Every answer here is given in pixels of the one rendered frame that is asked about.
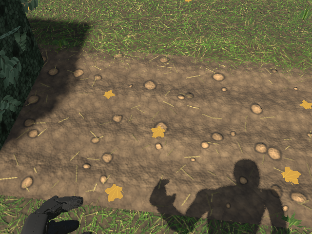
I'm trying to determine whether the left robot hand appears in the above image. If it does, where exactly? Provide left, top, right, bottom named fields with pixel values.
left=20, top=195, right=92, bottom=234

